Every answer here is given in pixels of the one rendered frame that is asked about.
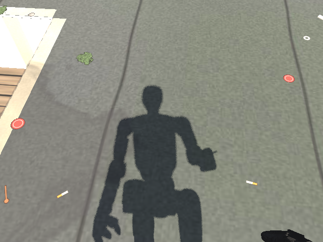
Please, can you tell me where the right robot hand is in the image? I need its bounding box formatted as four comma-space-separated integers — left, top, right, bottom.
261, 229, 312, 242

